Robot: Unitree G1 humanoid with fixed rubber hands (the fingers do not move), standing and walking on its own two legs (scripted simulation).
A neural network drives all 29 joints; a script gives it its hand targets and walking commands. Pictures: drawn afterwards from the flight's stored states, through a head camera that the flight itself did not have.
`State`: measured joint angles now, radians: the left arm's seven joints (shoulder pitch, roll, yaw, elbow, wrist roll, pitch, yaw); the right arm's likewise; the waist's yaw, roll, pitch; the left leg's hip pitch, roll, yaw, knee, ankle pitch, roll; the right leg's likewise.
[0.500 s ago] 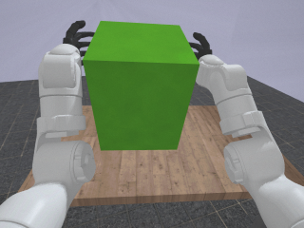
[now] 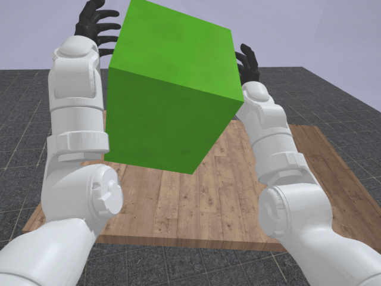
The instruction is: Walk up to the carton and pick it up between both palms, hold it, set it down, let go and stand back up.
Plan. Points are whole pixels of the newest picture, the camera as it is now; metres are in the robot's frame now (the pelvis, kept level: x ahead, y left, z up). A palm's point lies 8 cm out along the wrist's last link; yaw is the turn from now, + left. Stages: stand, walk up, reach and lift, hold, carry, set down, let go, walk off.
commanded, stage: set down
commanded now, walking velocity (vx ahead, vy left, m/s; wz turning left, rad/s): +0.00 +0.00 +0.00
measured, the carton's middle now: (166, 96) +0.41 +0.01 +0.25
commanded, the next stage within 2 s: none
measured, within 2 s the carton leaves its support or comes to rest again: neither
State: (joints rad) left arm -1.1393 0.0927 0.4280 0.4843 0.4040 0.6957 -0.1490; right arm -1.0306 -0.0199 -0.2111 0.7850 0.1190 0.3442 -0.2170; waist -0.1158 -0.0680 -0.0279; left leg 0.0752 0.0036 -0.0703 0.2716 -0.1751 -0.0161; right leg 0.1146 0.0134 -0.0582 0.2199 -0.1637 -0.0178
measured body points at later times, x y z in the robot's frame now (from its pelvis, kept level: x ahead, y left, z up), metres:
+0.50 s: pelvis -0.01 +0.01 +0.00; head -0.05 +0.04 +0.45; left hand +0.39 +0.13 +0.29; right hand +0.37 -0.17 +0.26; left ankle +0.00 +0.13 -0.75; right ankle -0.01 -0.10 -0.75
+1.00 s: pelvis +0.00 +0.00 +0.00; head -0.04 +0.02 +0.45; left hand +0.43 +0.10 +0.24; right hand +0.39 -0.20 +0.22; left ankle +0.00 +0.12 -0.75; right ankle -0.01 -0.10 -0.75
